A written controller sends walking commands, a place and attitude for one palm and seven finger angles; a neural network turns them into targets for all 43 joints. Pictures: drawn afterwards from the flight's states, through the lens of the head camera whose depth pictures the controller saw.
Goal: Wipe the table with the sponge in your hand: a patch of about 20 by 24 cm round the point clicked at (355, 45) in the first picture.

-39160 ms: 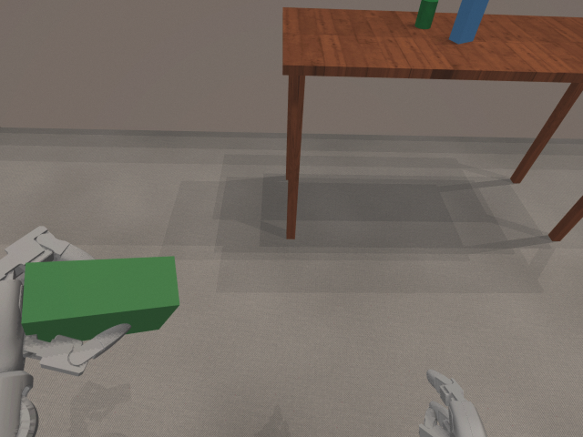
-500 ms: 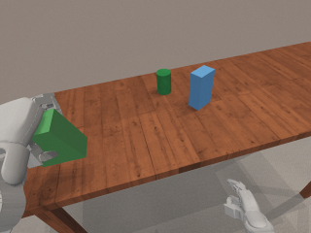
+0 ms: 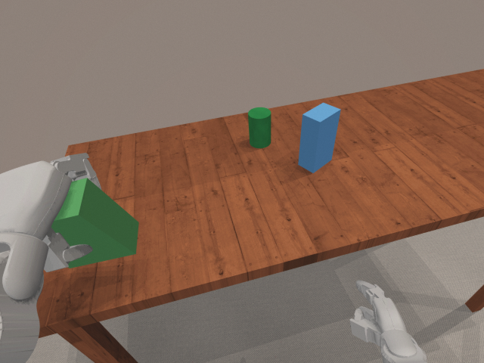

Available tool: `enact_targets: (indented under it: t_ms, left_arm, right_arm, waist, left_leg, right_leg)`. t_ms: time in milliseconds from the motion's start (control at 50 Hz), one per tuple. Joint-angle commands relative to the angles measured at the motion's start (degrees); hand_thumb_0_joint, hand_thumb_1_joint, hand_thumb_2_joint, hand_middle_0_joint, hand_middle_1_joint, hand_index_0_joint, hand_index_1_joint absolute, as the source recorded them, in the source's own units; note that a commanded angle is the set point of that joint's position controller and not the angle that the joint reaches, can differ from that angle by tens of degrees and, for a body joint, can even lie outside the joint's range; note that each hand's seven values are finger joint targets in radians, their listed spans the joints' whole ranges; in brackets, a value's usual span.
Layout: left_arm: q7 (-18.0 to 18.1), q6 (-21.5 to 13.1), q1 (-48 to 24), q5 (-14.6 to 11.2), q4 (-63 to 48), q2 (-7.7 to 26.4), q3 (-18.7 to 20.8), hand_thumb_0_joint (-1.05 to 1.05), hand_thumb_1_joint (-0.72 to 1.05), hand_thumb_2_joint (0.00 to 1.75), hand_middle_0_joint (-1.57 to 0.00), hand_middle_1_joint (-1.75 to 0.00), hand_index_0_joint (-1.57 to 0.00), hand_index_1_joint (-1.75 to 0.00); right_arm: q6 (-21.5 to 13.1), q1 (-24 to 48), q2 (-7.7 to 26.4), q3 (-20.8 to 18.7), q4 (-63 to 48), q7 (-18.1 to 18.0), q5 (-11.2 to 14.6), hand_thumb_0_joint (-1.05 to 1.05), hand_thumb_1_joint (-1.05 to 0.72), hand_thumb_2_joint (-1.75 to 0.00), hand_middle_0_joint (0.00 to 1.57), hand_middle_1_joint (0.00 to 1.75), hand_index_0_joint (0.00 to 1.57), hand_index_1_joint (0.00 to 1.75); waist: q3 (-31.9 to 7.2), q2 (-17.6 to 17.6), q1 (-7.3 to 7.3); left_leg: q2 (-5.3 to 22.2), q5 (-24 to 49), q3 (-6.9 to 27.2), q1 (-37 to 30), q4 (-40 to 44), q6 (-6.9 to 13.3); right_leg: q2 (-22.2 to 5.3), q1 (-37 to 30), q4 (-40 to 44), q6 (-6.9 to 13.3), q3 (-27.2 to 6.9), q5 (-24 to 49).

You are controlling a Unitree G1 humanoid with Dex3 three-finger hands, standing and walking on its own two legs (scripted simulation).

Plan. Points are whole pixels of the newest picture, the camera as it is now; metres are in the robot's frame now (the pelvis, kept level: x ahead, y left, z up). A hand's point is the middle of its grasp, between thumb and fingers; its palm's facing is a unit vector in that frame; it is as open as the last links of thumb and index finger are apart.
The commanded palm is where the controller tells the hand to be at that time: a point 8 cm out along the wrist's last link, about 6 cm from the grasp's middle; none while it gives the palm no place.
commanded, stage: bring the sponge back beside the body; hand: left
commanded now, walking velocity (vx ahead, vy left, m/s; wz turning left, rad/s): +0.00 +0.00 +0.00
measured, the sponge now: (87, 234) +0.21 +0.27 +0.16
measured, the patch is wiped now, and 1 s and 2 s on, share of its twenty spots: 0.90 0.90 0.90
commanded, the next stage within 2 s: step back with the hand held close in 0.28 s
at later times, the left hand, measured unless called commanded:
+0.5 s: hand (86, 199) +0.22 +0.26 +0.22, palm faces +0.37 -0.63 -0.68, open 9.6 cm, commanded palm +0.15 +0.29 +0.26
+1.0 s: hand (63, 206) +0.19 +0.25 +0.24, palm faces +0.42 -0.82 -0.40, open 9.6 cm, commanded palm +0.13 +0.31 +0.26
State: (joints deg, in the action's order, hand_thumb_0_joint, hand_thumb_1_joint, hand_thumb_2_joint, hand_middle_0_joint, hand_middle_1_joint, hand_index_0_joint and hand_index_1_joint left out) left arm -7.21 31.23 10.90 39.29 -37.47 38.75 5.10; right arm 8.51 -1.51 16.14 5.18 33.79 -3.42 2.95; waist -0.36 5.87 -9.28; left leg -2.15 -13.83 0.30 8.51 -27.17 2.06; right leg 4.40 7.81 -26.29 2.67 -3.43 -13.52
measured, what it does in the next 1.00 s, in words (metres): stands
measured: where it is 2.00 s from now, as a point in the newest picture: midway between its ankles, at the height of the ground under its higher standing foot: outside the picture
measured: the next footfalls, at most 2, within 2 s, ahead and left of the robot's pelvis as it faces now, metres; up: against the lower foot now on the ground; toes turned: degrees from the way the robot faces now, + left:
right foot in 1.70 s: -0.16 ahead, -0.13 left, +0.00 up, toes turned -1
left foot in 1.84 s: -0.03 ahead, +0.10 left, +0.00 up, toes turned -6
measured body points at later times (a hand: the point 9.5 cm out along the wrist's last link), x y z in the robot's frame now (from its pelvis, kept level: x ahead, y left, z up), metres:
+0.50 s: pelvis +0.00 +0.01 +0.00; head -0.01 -0.02 +0.45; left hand +0.20 +0.29 +0.25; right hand +0.25 -0.18 -0.06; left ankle +0.01 +0.10 -0.74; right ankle +0.01 -0.09 -0.74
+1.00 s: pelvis -0.03 +0.03 -0.01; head -0.02 +0.05 +0.43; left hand +0.16 +0.30 +0.26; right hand +0.11 -0.22 -0.10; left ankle +0.01 +0.10 -0.74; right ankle +0.01 -0.09 -0.74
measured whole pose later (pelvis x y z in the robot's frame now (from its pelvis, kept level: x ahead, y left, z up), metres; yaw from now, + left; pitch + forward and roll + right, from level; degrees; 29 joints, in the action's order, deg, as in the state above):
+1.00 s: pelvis -0.03 +0.03 -0.01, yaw +0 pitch +3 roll -2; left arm 8.3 -7.8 21.8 -4.4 -41.8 27.9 28.0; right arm 4.8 -12.6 12.9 1.9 33.9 -2.7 1.1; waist -2.6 0.1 2.8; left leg -2.3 -15.1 0.4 25.7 -37.6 3.9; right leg 4.4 23.0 -32.7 0.2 -2.6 -13.0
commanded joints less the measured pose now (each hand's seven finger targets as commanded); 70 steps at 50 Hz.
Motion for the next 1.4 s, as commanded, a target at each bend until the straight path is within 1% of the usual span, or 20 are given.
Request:
enact_targets:
  t_ms: [0, 40, 180, 340, 360, 380, 400, 420, 460, 520, 580, 680, 740, 800, 880, 1040, 1120, 1200, 1280, 1380]
  left_arm:
    - [2.81, -0.77, -10.91, 2.18, -7.47, 12.66, 9.64, 0.0, 0.1, 1.3, -1.2, -1.6, -1.2, -1.6]
    - [3.18, -0.87, -13.61, 2.62, -11.35, 14.41, 10.93, 0.0, 0.1, 1.3, -1.2, -1.6, -1.2, -1.6]
    - [3.12, -0.23, -11.12, 2.24, -8.09, 11.75, 8.93, 0.0, 0.1, 1.3, -1.2, -1.6, -1.2, -1.6]
    - [3.5, -0.15, -13.7, 2.44, -12.07, 13.46, 10.18, 0.0, 0.1, 1.3, -1.2, -1.6, -1.2, -1.6]
    - [3.59, 0.09, -11.5, 2.36, -8.47, 12.34, 9.68, 0.0, 0.1, 1.3, -1.2, -1.6, -1.2, -1.6]
    - [3.21, 1.67, -9.64, 3.4, 7.4, 6.06, 3.54, 0.0, 0.1, 1.3, -1.2, -1.6, -1.2, -1.6]
    - [8.24, -13.78, -21.75, -41.64, -9.34, 0.42, 19.33, 0.0, 0.1, 1.3, -1.2, -1.6, -1.2, -1.6]
    - [10.74, -19.84, -17.15, -40.35, -3.69, 6.82, 21.37, 0.0, 0.1, 1.3, -1.2, -1.6, -1.2, -1.6]
    - [12.94, -26.78, -6.57, -43.41, -8.45, 2.71, 23.06, 0.0, 0.1, 1.3, -1.2, -1.6, -1.2, -1.6]
    - [15.29, -33.68, -2.68, -44.92, -17.69, 4.88, 28.51, 0.0, 0.1, 1.3, -1.2, -1.6, -1.2, -1.6]
    - [16.36, -36.58, 1.04, -44.8, -15.96, 1.9, 29.01, 0.0, 0.1, 1.3, -1.2, -1.6, -1.2, -1.6]
    - [16.52, -38.64, 0.68, -44.6, -11.37, 0.4, 29.39, 0.0, 0.1, 1.3, -1.2, -1.6, -1.2, -1.6]
    - [16.34, -39.42, 2.19, -44.72, -8.61, -0.31, 29.35, 0.0, 0.1, 1.3, -1.2, -1.6, -1.2, -1.6]
    - [16.29, -40.34, 2.73, -44.47, -10.1, -0.64, 28.73, 0.0, 0.1, 1.3, -1.2, -1.6, -1.2, -1.6]
    - [16.94, -42.03, 5.26, -44.14, -14.56, 0.19, 29.62, 0.0, 0.1, 1.3, -1.2, -1.6, -1.2, -1.6]
    - [17.44, -43.57, 0.18, -43.36, -13.47, -0.7, 31.15, 0.0, 0.1, 1.3, -1.2, -1.6, -1.2, -1.6]
    - [17.02, -42.41, -4.45, -43.71, -7.25, -2.65, 27.96, 0.0, 0.1, 1.3, -1.2, -1.6, -1.2, -1.6]
    - [16.43, -42.31, -5.95, -43.34, -7.36, -4.22, 23.63, 0.0, 0.1, 1.3, -1.2, -1.6, -1.2, -1.6]
    - [17.23, -43.75, -0.86, -42.89, -14.44, -1.56, 26.01, 0.0, 0.1, 1.3, -1.2, -1.6, -1.2, -1.6]
    - [18.29, -45.57, 2.28, -43.09, -19.27, 0.59, 31.14, 0.0, 0.1, 1.3, -1.2, -1.6, -1.2, -1.6]
  right_arm:
    - [-3.99, 16.11, 4.87, -2.03, -12.89, -0.04, 0.09, 0.0, -0.9, -0.9, 0.2, 0.3, 0.2, 0.3]
    - [-4.52, 16.71, 4.68, -1.91, -13.65, 0.13, 0.08, 0.0, -0.9, -0.9, 0.2, 0.3, 0.2, 0.3]
    - [-4.03, 15.98, 4.83, -2.0, -12.79, 0.14, 0.3, 0.0, -0.9, -0.9, 0.2, 0.3, 0.2, 0.3]
    - [-4.39, 16.84, 4.68, -1.92, -13.79, 0.28, 0.31, 0.0, -0.9, -0.9, 0.2, 0.3, 0.2, 0.3]
    - [-4.29, 16.18, 4.64, -2.0, -12.96, 0.25, 0.24, 0.0, -0.9, -0.9, 0.2, 0.3, 0.2, 0.3]
    - [-3.62, 14.06, 5.52, -1.64, -10.91, -0.37, 0.44, 0.0, -0.9, -0.9, 0.2, 0.3, 0.2, 0.3]
    - [-4.0, 4.34, 4.82, -3.75, -20.02, 0.35, 1.61, 0.0, -0.9, -0.9, 0.2, 0.3, 0.2, 0.3]
    - [-5.08, 3.64, 4.32, -1.17, -15.99, 0.15, -0.31, 0.0, -0.9, -0.9, 0.2, 0.3, 0.2, 0.3]
    - [-4.49, -2.26, 4.11, -3.05, -14.45, -0.64, -0.54, 0.0, -0.9, -0.9, 0.2, 0.3, 0.2, 0.3]
    - [-4.63, -1.4, 4.79, -3.88, -13.42, -0.6, -1.47, 0.0, -0.9, -0.9, 0.2, 0.3, 0.2, 0.3]
    - [-4.56, -2.67, 4.47, -4.55, -11.95, -0.35, -1.74, 0.0, -0.9, -0.9, 0.2, 0.3, 0.2, 0.3]
    - [-5.29, -2.89, 4.65, -5.74, -10.73, 0.47, -2.03, 0.0, -0.9, -0.9, 0.2, 0.3, 0.2, 0.3]
    - [-5.7, -3.15, 5.06, -6.13, -10.44, 0.6, -1.82, 0.0, -0.9, -0.9, 0.2, 0.3, 0.2, 0.3]
    - [-5.52, -3.15, 4.96, -6.47, -10.13, 0.5, -1.19, 0.0, -0.9, -0.9, 0.2, 0.3, 0.2, 0.3]
    - [-6.28, -3.05, 4.39, -6.29, -9.79, 0.26, -1.46, 0.0, -0.9, -0.9, 0.2, 0.3, 0.2, 0.3]
    - [-9.58, -4.19, 5.18, -6.77, -10.53, -0.77, -2.14, 0.0, -0.9, -0.9, 0.2, 0.3, 0.2, 0.3]
    - [-10.34, -5.08, 5.05, -6.98, -9.87, -0.72, -1.84, 0.0, -0.9, -0.9, 0.2, 0.3, 0.2, 0.3]
    - [-9.02, -3.23, 4.4, -6.35, -8.86, -0.34, -1.17, 0.0, -0.9, -0.9, 0.2, 0.3, 0.2, 0.3]
    - [-8.04, -2.8, 2.81, -6.18, -8.51, 0.07, -1.84, 0.0, -0.9, -0.9, 0.2, 0.3, 0.2, 0.3]
    - [-8.47, -2.06, 3.83, -6.74, -10.17, -0.43, -2.3, 0.0, -0.9, -0.9, 0.2, 0.3, 0.2, 0.3]
  waist:
    - [-7.44, -1.69, -0.81]
    - [-11.26, -0.77, -1.32]
    - [-7.29, -1.41, -0.56]
    - [-10.45, -0.02, -1.14]
    - [-8.38, -0.51, -0.73]
    - [-1.28, -4.49, 1.46]
    - [2.49, -10.33, 9.4]
    - [-1.34, -14.19, 8.45]
    - [-7.72, -15.72, 8.68]
    - [-14.36, -1.11, 9.13]
    - [-14.93, 4.59, 8.9]
    - [-12.35, 4.81, 8.89]
    - [-11.08, -0.73, 9.2]
    - [-9.9, -5.58, 10.38]
    - [-10.73, -2.48, 10.58]
    - [-10.5, 6.31, 9.72]
    - [-8.05, -1.79, 10.0]
    - [-4.87, -10.0, 11.0]
    - [-9.2, -6.97, 11.2]
    - [-9.88, 2.19, 10.61]
  left_leg:
    - [0.6, 10.35, 2.95, -1.6, 3.56, -0.3]
    - [0.46, 11.69, 3.37, -2.04, 3.39, -0.2]
    - [0.91, 10.32, 3.25, -1.81, 4.26, -0.5]
    - [0.75, 11.93, 3.47, -2.1, 4.02, -0.31]
    - [0.88, 12.02, 3.35, -1.78, 4.1, -0.52]
    - [1.18, 8.78, 2.44, 0.08, 4.57, -0.77]
    - [1.68, -3.83, 4.46, -0.69, -1.63, 0.94]
    - [0.63, -6.0, 4.97, -2.36, -3.87, 1.6]
    - [2.63, 0.12, 5.06, -5.36, -8.72, 1.05]
    - [6.38, 10.59, 6.1, -3.41, -5.43, 0.61]
    - [10.56, 22.43, 10.4, 3.46, -2.78, 1.07]
    - [13.32, 25.29, 13.05, 5.94, 0.29, 1.71]
    - [12.48, 17.32, 13.12, 10.37, -0.18, 1.62]
    - [9.95, 3.95, 11.32, 13.85, -4.33, 0.72]
    - [9.24, -0.6, 11.16, 13.75, -4.4, 0.64]
    - [14.05, -15.65, 16.54, 23.37, 9.66, 2.98]
    - [12.57, -10.51, 13.98, 19.52, 4.93, 2.49]
    - [7.43, -12.45, 9.32, 13.34, -9.27, 0.31]
    - [6.77, -2.84, 7.47, 9.41, -13.59, -0.89]
    - [11.99, -14.73, 13.11, 16.69, -0.29, 0.99]
  right_leg:
    - [-1.87, 0.17, 5.95, 1.64, -4.26, 2.66]
    - [-1.82, -2.01, 4.77, 1.92, -4.5, 3.76]
    - [-1.54, 0.04, 5.83, 1.75, -3.76, 2.37]
    - [-1.51, -2.07, 4.7, 1.98, -4.08, 4.34]
    - [-1.33, -1.0, 5.07, 2.01, -3.64, 4.22]
    - [-1.28, 3.67, 6.83, 1.67, -2.28, 0.82]
    - [-3.54, 15.99, 12.86, 0.58, -8.77, 0.13]
    - [-5.26, 16.74, 13.27, 1.87, -11.86, -4.07]
    - [-11.83, 16.9, 11.5, 2.27, -11.52, 1.37]
    - [-12.36, 10.28, 1.21, 1.86, -9.61, 20.27]
    - [-9.36, 5.62, -5.25, 0.11, -5.13, 21.38]
    - [-5.52, 9.68, -8.19, -1.2, -1.72, 0.31]
    - [-6.05, 7.61, -5.67, -0.82, -2.52, 3.73]
    - [-10.54, 8.1, -1.38, 1.16, -7.65, 12.75]
    - [-11.8, 10.47, -1.4, 1.74, -8.49, 10.58]
    - [-2.61, 4.87, -13.52, -1.84, -0.01, -4.29]
    - [-4.09, 9.07, -7.85, -1.35, -1.96, -2.89]
    - [-12.81, 21.3, 5.69, 2.28, -12.4, -5.21]
    - [-16.67, 20.86, 3.24, 3.85, -11.97, 7.06]
    - [-7.28, 17.45, -6.13, 0.62, -3.86, -4.12]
